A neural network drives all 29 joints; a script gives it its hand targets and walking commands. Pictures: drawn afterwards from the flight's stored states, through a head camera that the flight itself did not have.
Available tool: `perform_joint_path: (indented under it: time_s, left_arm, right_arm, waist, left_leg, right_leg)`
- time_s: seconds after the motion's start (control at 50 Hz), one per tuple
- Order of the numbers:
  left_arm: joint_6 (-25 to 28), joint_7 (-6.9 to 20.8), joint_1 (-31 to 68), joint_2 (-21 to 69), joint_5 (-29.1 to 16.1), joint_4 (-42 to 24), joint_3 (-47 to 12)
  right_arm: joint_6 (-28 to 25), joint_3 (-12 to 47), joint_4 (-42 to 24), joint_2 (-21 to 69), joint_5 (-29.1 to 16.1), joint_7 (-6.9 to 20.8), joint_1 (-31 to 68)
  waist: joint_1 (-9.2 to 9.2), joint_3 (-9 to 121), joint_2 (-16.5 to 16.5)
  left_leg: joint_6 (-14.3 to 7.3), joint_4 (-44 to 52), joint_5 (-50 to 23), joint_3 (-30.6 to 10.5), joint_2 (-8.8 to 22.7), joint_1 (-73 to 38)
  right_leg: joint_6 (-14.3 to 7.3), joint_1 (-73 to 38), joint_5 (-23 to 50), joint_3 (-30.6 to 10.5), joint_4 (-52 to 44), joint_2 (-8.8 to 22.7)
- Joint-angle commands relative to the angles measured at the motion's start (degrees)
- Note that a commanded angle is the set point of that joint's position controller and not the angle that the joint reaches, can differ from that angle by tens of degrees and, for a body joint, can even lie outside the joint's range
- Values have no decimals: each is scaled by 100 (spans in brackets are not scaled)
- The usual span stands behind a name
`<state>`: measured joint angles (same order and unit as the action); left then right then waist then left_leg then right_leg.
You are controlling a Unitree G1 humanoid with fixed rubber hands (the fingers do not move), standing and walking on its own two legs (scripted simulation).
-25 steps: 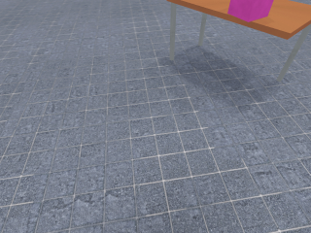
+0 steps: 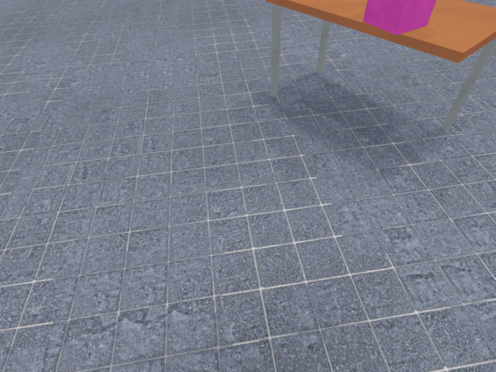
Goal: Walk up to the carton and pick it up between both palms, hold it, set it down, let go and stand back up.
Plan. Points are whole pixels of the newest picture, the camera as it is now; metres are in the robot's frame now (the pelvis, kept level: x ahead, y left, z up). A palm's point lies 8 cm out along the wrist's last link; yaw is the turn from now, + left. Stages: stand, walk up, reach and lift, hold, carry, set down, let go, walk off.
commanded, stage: stand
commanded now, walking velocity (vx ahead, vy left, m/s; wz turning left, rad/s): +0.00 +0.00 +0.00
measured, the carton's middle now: out of the picture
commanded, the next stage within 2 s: walk up in 0.92 s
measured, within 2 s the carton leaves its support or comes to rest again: neither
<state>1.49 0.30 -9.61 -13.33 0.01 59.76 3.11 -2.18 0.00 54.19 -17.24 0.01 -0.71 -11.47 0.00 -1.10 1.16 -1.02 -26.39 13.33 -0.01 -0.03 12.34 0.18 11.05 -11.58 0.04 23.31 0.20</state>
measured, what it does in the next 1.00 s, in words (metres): stands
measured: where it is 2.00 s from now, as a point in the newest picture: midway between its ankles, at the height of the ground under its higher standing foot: outside the picture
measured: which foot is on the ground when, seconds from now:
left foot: down 0.00-1.00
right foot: down 0.00-1.00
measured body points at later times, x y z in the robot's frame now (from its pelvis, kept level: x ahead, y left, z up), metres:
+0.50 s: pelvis +0.00 +0.00 +0.00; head +0.01 +0.00 +0.45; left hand +0.08 +0.26 -0.14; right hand +0.09 -0.28 -0.13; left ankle +0.01 +0.11 -0.74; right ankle +0.01 -0.13 -0.74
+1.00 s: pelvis +0.00 +0.00 +0.00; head +0.01 +0.00 +0.45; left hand +0.07 +0.26 -0.14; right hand +0.09 -0.28 -0.13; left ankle +0.01 +0.11 -0.74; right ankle +0.01 -0.13 -0.74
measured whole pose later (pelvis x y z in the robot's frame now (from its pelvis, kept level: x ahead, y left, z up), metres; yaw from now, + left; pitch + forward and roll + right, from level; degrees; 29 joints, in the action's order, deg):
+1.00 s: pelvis +0.00 +0.00 +0.00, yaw +0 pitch -1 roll -1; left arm 1.3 0.2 -9.5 -13.3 0.0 60.1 3.1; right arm -2.2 0.0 54.5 -17.3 0.0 -0.6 -11.5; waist 0.0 -1.1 1.3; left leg -1.0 -26.2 13.3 0.0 0.0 12.2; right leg 0.2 10.9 -11.6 0.0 23.2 0.2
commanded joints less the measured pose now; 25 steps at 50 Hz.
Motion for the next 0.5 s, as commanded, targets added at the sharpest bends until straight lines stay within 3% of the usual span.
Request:
perform_joint_path:
  time_s: [0.0,0.08,0.1,0.12,0.14,0.18,0.22,0.28,0.3,0.32,0.34,0.36,0.38,0.4,0.42,0.44,0.46,0.48]
  left_arm:
    - [61,-26,140,-1533,49,-163,117]
    - [49,-78,399,-1532,85,-165,152]
    - [23,-46,261,-1561,92,-196,116]
    - [21,-34,304,-1425,82,-178,96]
    - [39,-32,197,-1550,95,-145,119]
    - [30,-45,306,-1502,89,-158,144]
    - [65,-46,411,-1469,93,-139,85]
    - [61,-53,399,-1549,61,-191,132]
    - [46,-41,288,-1463,57,-260,144]
    - [24,-60,247,-1472,63,-161,91]
    - [54,-50,159,-1399,54,-118,99]
    - [45,-69,407,-1547,116,-145,116]
    - [24,-74,399,-1532,43,-271,125]
    - [38,-103,508,-1517,84,-271,158]
    - [65,-75,418,-1543,140,-268,149]
    - [66,-33,404,-1401,71,-246,65]
    - [55,-56,339,-1622,80,-158,189]
    - [55,-24,99,-1421,124,-99,81]
  right_arm:
    - [-94,-230,89,-1339,98,-73,416]
    - [-118,-230,75,-1302,80,-81,343]
    - [-99,-249,116,-1328,126,-88,490]
    - [-108,-288,50,-1451,58,-71,453]
    - [-121,-228,63,-1183,113,-38,503]
    - [-124,-189,16,-1130,110,-53,367]
    - [-150,-229,76,-1223,113,-57,443]
    - [-131,-255,189,-1334,108,-52,121]
    - [-130,-234,126,-1362,99,-60,102]
    - [-137,-279,86,-1391,134,-82,432]
    - [-119,-288,90,-1490,113,-77,287]
    - [-104,-223,94,-1243,79,-76,317]
    - [-113,-241,41,-1384,68,-71,370]
    - [-143,-256,-14,-1237,116,-57,546]
    - [-132,-268,21,-1276,164,-70,472]
    - [-115,-261,77,-1355,105,-38,282]
    - [-101,-246,77,-1270,110,5,473]
    - [-86,-189,48,-1163,105,14,326]
  waist:
    - [-19,-2,207]
    - [-47,-149,-201]
    - [-152,192,7]
    - [-76,-122,317]
    - [-66,-204,132]
    - [-36,349,-182]
    - [-52,6,-89]
    - [26,143,186]
    - [46,180,96]
    - [-56,-43,248]
    - [-67,-106,-188]
    - [46,102,-130]
    - [-21,406,-192]
    - [-41,288,184]
    - [-65,-12,317]
    - [-6,-107,-19]
    - [-90,-182,16]
    - [-11,-232,177]
  left_leg:
    - [-31,1008,-405,-737,748,1]
    - [-101,1097,-458,-814,793,7]
    - [-88,1071,-379,-782,771,-162]
    - [-29,1067,-394,-732,739,38]
    - [-30,1206,-1,-842,752,97]
    - [-42,876,-697,-697,720,-288]
    - [-25,962,-1277,-708,687,-285]
    - [5,921,-941,-678,725,-292]
    - [13,1008,-861,-709,733,-166]
    - [-46,1010,-912,-843,843,-175]
    - [-42,1093,-890,-872,896,-1]
    - [-30,1006,-835,-790,849,-330]
    - [-38,1019,-783,-776,858,-260]
    - [-45,984,-715,-667,790,-329]
    - [-4,1105,-451,-691,708,26]
    - [-59,1196,-83,-902,806,172]
    - [-29,1096,-306,-726,709,3]
    - [-53,1165,-138,-749,760,16]
  right_leg:
    - [-192,-273,373,-522,-421,643]
    - [-203,-228,248,-498,-380,663]
    - [-177,-303,301,-476,-385,615]
    - [-206,-156,318,-545,-430,597]
    - [-191,-251,196,-522,-437,620]
    - [-196,-352,352,-551,-434,620]
    - [-131,-248,587,-475,-441,603]
    - [-197,-298,652,-521,-422,675]
    - [-177,-389,665,-466,-373,571]
    - [-185,-187,492,-431,-377,576]
    - [-198,-251,478,-507,-354,612]
    - [-204,-232,444,-459,-364,607]
    - [-177,-432,560,-479,-312,571]
    - [-217,-259,414,-524,-312,627]
    - [-180,-339,411,-526,-522,613]
    - [-188,-400,389,-455,-422,601]
    - [-197,-123,316,-547,-458,636]
    - [-123,-189,294,-450,-487,641]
